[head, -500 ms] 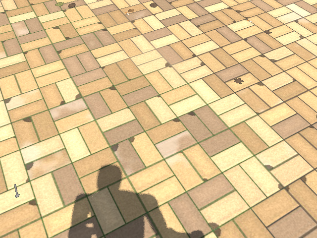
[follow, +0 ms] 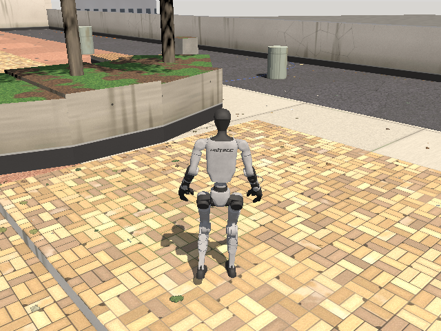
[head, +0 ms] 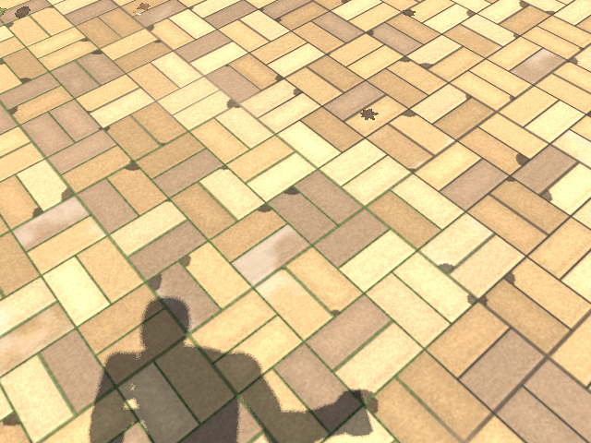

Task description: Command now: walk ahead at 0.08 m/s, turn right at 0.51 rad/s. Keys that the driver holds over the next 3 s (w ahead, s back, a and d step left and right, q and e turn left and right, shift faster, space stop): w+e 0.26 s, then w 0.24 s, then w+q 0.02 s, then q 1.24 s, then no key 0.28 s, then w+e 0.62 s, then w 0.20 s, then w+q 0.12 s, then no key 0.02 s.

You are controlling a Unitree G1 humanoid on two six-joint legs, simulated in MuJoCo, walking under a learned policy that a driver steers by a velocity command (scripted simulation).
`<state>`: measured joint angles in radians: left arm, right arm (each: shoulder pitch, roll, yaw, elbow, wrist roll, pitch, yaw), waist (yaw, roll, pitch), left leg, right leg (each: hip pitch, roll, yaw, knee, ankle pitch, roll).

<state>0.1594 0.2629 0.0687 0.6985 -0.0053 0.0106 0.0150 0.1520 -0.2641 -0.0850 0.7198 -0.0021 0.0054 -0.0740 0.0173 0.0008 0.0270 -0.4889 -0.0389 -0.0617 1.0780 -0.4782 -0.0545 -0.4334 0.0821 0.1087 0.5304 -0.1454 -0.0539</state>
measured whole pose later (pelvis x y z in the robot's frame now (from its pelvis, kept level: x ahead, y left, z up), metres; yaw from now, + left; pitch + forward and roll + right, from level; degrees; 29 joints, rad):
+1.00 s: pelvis +0.22 -0.10 +0.01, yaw -3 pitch +2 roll -2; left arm 0.18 0.27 0.07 0.77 0.00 -0.02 0.03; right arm 0.16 -0.27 -0.07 0.67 0.01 0.03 0.01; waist 0.02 0.02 0.04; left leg -0.56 0.08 0.02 0.78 -0.20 -0.03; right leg -0.14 -0.02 -0.23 0.37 -0.26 -0.02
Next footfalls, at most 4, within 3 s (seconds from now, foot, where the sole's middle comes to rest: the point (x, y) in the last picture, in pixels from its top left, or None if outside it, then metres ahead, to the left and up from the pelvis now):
0.16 left None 0.05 0.13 -0.77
0.60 right None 0.21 -0.21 -0.77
1.10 left None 0.34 0.02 -0.77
1.52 right None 0.35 -0.21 -0.77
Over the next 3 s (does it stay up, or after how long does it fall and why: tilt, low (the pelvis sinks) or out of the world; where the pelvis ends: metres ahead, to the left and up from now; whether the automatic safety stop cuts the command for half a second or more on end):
stays up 0.62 -0.02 -0.01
